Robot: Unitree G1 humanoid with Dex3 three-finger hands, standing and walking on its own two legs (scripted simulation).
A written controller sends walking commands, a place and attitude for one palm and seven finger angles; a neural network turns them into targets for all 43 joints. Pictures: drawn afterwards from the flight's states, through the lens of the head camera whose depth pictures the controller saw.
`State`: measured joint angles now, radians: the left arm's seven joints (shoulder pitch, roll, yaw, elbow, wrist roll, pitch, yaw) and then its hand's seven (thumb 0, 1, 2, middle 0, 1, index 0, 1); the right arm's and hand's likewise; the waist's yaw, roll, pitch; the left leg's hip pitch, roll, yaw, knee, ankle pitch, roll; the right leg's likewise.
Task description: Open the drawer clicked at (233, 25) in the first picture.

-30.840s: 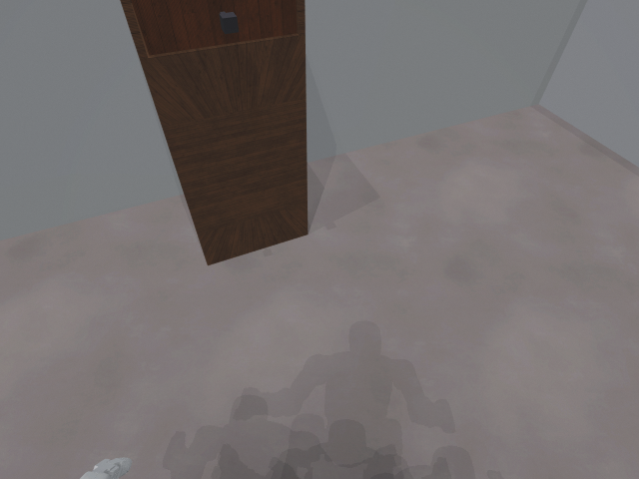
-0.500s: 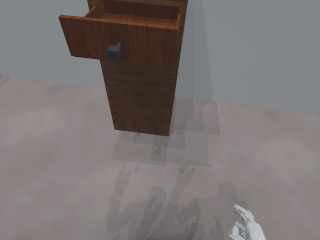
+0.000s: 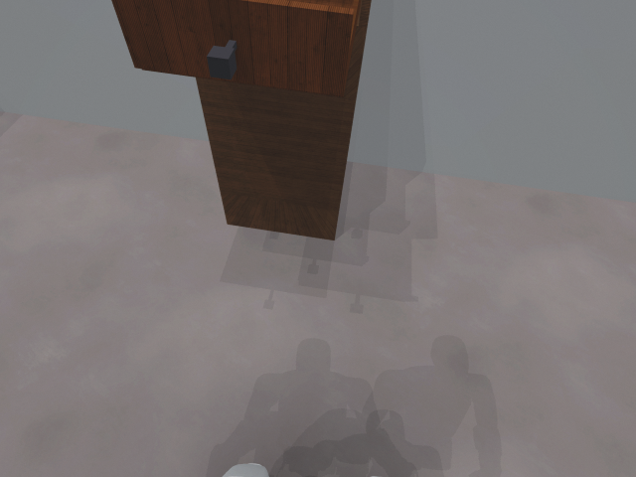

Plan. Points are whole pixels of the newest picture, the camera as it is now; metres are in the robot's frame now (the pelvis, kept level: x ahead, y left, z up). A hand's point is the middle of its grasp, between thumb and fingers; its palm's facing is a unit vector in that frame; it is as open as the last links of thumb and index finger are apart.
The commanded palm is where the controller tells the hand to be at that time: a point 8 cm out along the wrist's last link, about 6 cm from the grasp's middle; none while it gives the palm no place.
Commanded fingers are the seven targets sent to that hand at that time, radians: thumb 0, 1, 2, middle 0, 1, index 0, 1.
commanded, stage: let the arm hang, fingers relaxed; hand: left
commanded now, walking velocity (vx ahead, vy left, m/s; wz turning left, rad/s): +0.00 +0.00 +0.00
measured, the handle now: (225, 56) +0.69 +0.21 +0.14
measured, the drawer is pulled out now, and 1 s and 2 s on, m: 0.29 0.29 0.29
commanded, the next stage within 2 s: look to check the result in 0.66 s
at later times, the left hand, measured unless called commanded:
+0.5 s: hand out of the picture +0.11 +0.25 -0.13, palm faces -0.03 -0.93 -0.37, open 7.4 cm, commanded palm none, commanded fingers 0.00 0.90 0.90 -0.20 -0.30 -0.20 -0.30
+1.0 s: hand out of the picture +0.12 +0.24 -0.14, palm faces -0.06 -0.93 -0.35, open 7.4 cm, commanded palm none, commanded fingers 0.00 0.90 0.90 -0.20 -0.30 -0.20 -0.30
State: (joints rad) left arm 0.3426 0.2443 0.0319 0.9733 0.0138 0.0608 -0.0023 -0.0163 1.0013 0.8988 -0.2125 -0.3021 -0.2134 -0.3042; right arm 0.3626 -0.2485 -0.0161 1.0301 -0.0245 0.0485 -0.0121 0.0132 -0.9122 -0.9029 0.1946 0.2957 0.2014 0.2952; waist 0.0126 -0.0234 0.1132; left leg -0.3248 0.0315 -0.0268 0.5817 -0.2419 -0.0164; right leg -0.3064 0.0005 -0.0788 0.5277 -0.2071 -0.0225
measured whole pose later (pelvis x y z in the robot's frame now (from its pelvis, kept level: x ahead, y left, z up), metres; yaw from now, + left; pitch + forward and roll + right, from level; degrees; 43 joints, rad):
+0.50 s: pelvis +0.00 +0.01 +0.01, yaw -2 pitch -3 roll +0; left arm 0.09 0.32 0.02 1.07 0.02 0.00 0.00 0.01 0.90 0.90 -0.20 -0.30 -0.21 -0.30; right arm 0.17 -0.32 -0.03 1.07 -0.02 0.00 0.01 0.01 -0.91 -0.90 0.20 0.30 0.20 0.30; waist -0.01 0.04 0.04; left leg -0.19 0.01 0.02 0.41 -0.16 -0.01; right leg -0.22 -0.02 -0.03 0.41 -0.14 -0.01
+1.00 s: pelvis +0.04 +0.00 +0.02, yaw -2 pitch -1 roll +0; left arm 0.10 0.32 0.01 1.13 0.01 -0.01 0.00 0.01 0.90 0.90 -0.21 -0.30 -0.21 -0.30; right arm 0.12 -0.34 -0.01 1.12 -0.01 0.01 0.00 0.01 -0.91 -0.90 0.20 0.30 0.20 0.30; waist -0.01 0.03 0.08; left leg -0.12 0.03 0.02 0.31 -0.16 -0.02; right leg -0.15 0.01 -0.03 0.32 -0.15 -0.02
